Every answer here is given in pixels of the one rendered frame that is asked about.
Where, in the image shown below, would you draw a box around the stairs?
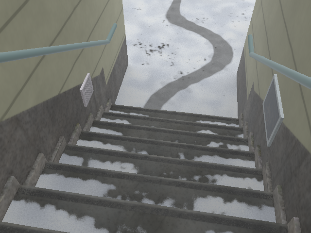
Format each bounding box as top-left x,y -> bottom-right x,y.
0,104 -> 289,233

